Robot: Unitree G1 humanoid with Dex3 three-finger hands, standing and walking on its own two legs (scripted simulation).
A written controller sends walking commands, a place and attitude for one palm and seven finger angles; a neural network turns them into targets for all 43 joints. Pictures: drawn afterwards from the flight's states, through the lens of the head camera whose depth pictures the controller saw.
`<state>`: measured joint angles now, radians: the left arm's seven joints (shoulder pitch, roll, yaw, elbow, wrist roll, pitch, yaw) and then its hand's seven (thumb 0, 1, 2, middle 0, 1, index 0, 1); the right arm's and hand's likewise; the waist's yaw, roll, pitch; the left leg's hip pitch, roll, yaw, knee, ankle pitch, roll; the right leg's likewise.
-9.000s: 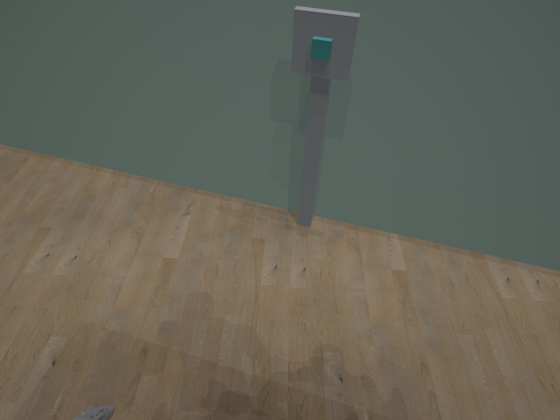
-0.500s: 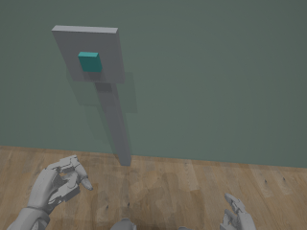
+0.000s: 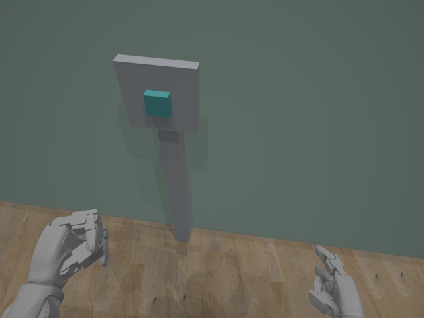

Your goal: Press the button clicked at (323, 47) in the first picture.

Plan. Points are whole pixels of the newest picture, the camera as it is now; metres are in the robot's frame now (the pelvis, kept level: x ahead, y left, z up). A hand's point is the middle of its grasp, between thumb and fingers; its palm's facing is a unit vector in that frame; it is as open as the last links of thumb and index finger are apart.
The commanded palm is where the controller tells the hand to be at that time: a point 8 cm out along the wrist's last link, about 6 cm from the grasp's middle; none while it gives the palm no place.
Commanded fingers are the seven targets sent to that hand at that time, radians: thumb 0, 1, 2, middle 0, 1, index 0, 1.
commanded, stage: raise the hand and make a fist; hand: left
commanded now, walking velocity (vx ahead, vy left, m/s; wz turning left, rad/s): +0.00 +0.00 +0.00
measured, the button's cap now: (158, 103) +0.54 +0.16 +0.12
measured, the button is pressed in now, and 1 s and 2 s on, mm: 0 0 0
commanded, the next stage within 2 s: aim a knuckle at the button in 0.74 s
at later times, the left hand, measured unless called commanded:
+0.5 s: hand (93, 234) +0.22 +0.20 +0.10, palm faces -0.06 -1.00 -0.04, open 3.1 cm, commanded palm +0.20 +0.26 +0.11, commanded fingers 0.00 0.90 0.90 -1.30 -1.50 -1.30 -1.50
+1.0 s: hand (114, 228) +0.24 +0.17 +0.10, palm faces -0.04 -1.00 -0.06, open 3.1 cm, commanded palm +0.23 +0.23 +0.11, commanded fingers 0.00 0.90 0.90 -1.30 -1.50 -1.30 -1.50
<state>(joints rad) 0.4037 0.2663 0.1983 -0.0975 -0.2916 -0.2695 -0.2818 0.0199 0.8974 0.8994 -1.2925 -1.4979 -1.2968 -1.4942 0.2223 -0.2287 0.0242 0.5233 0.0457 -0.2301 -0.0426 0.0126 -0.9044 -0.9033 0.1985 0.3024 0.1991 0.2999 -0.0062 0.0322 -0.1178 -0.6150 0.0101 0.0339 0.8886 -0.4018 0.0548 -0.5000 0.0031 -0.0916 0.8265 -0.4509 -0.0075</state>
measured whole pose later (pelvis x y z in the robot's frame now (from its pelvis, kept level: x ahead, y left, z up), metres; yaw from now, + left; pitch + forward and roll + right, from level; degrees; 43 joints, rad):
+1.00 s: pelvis -0.01 -0.04 +0.02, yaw +1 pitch +3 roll -1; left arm 0.19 0.31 0.24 0.11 -0.32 -0.20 -0.37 0.02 0.89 0.90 -1.30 -1.50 -1.30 -1.50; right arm 0.24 -0.27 0.05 0.60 0.05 -0.24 -0.08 0.01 -0.90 -0.90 0.20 0.30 0.20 0.30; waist 0.00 0.06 -0.04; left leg -0.47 0.02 0.01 0.74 -0.32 0.01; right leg -0.37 0.03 -0.11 0.71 -0.40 -0.05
